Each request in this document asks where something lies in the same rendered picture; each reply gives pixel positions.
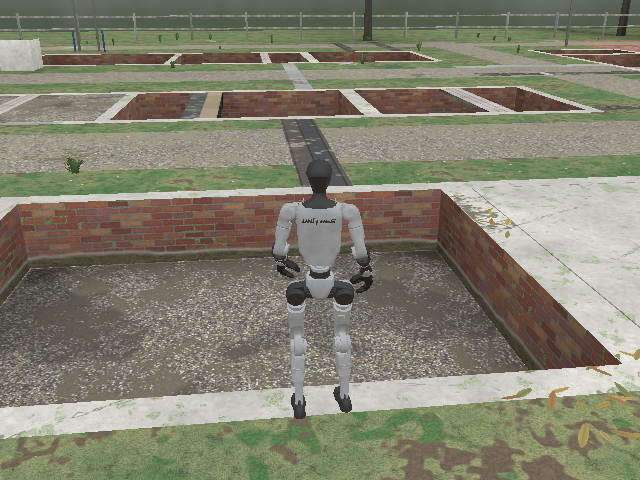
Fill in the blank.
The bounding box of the right robot upper arm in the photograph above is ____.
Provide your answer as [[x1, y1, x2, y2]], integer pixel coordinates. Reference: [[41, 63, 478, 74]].
[[340, 203, 368, 259]]

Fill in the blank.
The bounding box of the left robot hand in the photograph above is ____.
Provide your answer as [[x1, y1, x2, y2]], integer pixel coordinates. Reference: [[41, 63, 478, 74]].
[[277, 259, 300, 278]]

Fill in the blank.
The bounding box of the right robot foot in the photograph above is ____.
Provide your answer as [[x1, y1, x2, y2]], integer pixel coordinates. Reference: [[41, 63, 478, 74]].
[[333, 386, 352, 413]]

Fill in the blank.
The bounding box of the right robot hand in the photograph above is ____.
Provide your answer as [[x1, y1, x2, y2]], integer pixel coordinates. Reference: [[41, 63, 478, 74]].
[[350, 272, 373, 294]]

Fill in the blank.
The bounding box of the humanoid robot torso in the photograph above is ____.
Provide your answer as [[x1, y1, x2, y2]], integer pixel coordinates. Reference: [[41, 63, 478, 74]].
[[296, 198, 343, 300]]

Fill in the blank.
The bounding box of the left robot forearm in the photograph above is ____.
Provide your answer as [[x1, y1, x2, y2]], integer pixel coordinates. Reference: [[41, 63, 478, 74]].
[[272, 242, 288, 266]]

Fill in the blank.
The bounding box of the right robot forearm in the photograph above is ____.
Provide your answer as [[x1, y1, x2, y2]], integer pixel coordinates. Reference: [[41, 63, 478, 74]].
[[356, 244, 372, 277]]

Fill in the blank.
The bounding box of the left robot upper arm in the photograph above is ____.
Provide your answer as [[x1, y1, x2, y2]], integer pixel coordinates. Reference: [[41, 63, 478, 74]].
[[273, 202, 299, 256]]

